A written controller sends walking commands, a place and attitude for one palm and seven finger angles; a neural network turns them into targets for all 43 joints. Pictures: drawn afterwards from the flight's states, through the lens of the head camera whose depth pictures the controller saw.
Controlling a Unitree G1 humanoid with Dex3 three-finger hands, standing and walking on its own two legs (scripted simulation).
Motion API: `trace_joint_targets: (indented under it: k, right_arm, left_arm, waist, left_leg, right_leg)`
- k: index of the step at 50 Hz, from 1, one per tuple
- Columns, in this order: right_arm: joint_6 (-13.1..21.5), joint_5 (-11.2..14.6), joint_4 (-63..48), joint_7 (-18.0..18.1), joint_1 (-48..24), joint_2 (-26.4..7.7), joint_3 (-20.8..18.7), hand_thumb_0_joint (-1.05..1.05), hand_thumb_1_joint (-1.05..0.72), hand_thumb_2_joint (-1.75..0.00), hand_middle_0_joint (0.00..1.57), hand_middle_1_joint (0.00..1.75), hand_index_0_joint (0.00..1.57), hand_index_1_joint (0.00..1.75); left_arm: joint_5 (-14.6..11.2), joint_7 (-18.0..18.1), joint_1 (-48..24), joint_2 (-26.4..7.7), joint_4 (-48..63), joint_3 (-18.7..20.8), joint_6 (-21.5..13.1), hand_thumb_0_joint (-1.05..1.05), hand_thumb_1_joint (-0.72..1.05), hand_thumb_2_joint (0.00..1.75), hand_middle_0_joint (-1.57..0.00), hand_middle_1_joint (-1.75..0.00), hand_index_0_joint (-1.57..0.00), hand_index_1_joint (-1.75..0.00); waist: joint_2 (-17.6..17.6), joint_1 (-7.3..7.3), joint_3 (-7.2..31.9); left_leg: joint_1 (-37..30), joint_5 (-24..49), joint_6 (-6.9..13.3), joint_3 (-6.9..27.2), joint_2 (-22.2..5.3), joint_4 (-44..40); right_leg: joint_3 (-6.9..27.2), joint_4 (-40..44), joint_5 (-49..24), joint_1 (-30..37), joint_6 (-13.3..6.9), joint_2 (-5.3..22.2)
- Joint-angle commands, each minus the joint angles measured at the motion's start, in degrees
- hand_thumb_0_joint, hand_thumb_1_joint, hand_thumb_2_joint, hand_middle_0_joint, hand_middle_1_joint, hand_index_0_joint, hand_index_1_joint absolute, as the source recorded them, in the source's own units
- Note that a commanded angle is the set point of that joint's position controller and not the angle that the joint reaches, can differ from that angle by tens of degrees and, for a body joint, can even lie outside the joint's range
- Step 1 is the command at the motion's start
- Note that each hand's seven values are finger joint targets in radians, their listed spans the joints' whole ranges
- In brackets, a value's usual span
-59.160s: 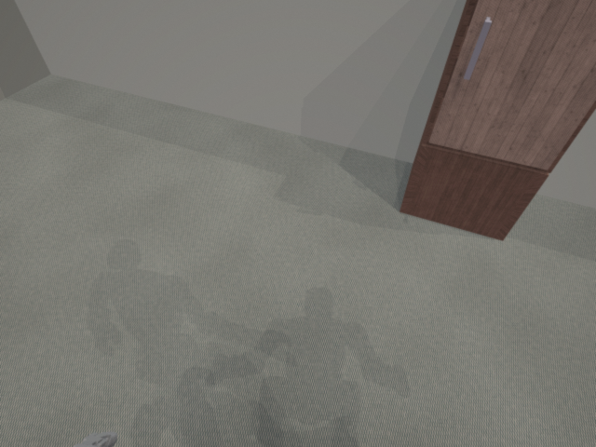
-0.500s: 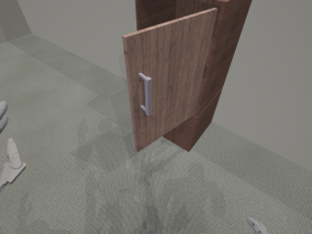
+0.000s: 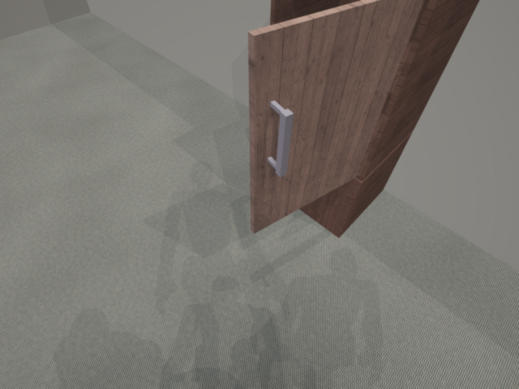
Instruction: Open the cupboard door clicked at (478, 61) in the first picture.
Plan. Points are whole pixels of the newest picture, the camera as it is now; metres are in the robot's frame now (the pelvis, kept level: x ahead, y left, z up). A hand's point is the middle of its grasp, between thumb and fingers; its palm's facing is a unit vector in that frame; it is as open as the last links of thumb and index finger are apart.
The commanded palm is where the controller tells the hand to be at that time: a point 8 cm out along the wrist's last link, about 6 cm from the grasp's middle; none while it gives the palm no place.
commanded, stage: let the arm hang, fingers relaxed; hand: left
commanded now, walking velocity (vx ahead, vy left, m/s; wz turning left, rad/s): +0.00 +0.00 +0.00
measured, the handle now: (278, 141) +0.58 +0.00 +0.03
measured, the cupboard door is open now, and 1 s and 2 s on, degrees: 77 77 77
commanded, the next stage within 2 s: look to check the result in 0.62 s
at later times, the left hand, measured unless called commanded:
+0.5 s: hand out of the picture +0.00 +0.19 -0.17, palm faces +0.00 -0.98 -0.18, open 7.3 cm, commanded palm none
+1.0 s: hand out of the picture -0.01 +0.20 -0.17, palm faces +0.00 -0.98 -0.19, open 7.4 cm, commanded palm none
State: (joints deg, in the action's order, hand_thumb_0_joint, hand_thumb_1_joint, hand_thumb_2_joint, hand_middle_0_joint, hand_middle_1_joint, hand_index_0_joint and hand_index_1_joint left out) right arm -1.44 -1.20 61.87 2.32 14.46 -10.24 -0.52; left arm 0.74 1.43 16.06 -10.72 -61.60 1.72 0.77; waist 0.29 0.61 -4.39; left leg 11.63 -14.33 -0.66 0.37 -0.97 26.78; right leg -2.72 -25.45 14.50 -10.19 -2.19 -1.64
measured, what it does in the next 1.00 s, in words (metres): stands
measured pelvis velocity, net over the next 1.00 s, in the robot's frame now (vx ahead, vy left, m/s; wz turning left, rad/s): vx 0.00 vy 0.03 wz -0.02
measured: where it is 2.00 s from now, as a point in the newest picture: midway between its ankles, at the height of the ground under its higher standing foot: outside the picture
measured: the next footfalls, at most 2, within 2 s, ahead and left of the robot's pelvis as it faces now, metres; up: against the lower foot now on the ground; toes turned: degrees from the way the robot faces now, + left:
none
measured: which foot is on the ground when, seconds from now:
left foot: down 0.00-1.00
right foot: down 0.00-1.00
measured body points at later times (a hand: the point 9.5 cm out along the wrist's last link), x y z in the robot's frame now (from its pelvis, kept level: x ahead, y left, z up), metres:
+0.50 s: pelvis +0.00 +0.03 +0.00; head +0.01 +0.02 +0.45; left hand +0.00 +0.24 -0.16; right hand -0.03 -0.17 -0.16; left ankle +0.00 +0.13 -0.74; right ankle -0.01 -0.09 -0.74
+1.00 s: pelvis +0.00 +0.03 +0.00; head +0.01 +0.03 +0.45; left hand -0.01 +0.25 -0.16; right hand -0.02 -0.18 -0.16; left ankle +0.00 +0.13 -0.74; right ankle -0.01 -0.09 -0.74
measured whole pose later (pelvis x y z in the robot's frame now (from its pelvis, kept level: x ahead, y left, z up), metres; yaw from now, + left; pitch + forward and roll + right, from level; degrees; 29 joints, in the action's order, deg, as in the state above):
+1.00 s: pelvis +0.00 +0.03 +0.00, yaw -1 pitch -1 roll +0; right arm 0.4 -1.0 66.0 2.1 15.7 -7.8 0.2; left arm 0.9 1.5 15.1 -8.0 -67.0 0.7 -0.5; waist 0.5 -0.3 -2.9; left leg 9.3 -12.1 2.2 -2.1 1.8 22.4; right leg -0.3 -23.0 12.7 -9.2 0.7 1.2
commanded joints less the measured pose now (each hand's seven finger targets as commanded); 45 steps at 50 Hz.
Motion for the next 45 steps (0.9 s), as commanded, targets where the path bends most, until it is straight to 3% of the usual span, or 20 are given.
trace_joint_targets:
  k: [1,8,22,27,35,45]
  right_arm:
    - [1.37,0.23,-0.12,0.07,2.62,-4.26,-0.35,0.0,-0.9,-0.9,0.2,0.3,0.2,0.3]
    - [1.49,0.19,2.54,0.09,4.19,-3.59,0.13,0.0,-0.9,-0.9,0.2,0.3,0.2,0.3]
    - [1.95,0.12,3.47,0.19,6.23,-1.57,-0.04,0.0,-0.9,-0.9,0.2,0.3,0.2,0.3]
    - [2.2,0.23,3.29,0.18,6.63,-1.6,-0.25,0.0,-0.9,-0.9,0.2,0.3,0.2,0.3]
    - [2.26,0.14,3.43,0.17,6.68,-2.02,-0.2,0.0,-0.9,-0.9,0.2,0.3,0.2,0.3]
    - [2.34,0.22,3.11,0.1,5.91,-2.93,-0.33,0.0,-0.9,-0.9,0.2,0.3,0.2,0.3]
  left_arm:
    - [-0.4,0.23,0.7,-4.63,-0.49,-0.34,-1.51,0.0,0.9,0.9,-0.2,-0.3,-0.2,-0.3]
    - [-0.48,0.42,1.83,-4.02,-3.72,-0.77,-1.4,0.0,0.9,0.9,-0.2,-0.3,-0.2,-0.3]
    - [-0.22,0.79,3.19,-2.0,-4.03,-0.45,-1.36,0.0,0.9,0.9,-0.2,-0.3,-0.2,-0.3]
    - [-0.19,0.79,3.52,-2.14,-3.81,-0.33,-1.57,0.0,0.9,0.9,-0.2,-0.3,-0.2,-0.3]
    - [-0.2,0.77,3.12,-2.33,-3.96,-0.35,-1.58,0.0,0.9,0.9,-0.2,-0.3,-0.2,-0.3]
    - [-0.14,0.7,2.83,-2.88,-4.06,-0.39,-1.66,0.0,0.9,0.9,-0.2,-0.3,-0.2,-0.3]
  waist:
    - [0.74,-0.96,3.68]
    - [-0.58,-0.9,0.8]
    - [1.02,-0.68,-1.3]
    - [-0.59,-0.69,-0.28]
    - [1.22,-1.03,-0.39]
    - [-0.08,-1.09,-0.19]
  left_leg:
    - [-2.05,9.38,2.34,3.02,-4.43,-6.3]
    - [-1.29,6.96,2.36,3.11,-4.28,-8.3]
    - [0.69,4.6,2.83,3.43,-4.28,-9.43]
    - [-0.02,6.37,3.02,3.48,-4.22,-9.05]
    - [-0.41,6.44,2.86,3.71,-4.24,-9.38]
    - [-0.87,5.98,2.98,3.96,-4.32,-9.73]
  right_leg:
    - [6.19,6.85,-9.42,1.94,-0.56,7.04]
    - [5.89,7.9,-5.16,0.87,-0.28,6.98]
    - [5.75,6.13,-4.54,-0.83,0.06,6.67]
    - [5.58,5.89,-5.73,-0.26,0.19,6.86]
    - [5.77,5.77,-5.64,-0.49,0.3,6.92]
    - [5.84,5.88,-5.53,-0.65,0.36,7.08]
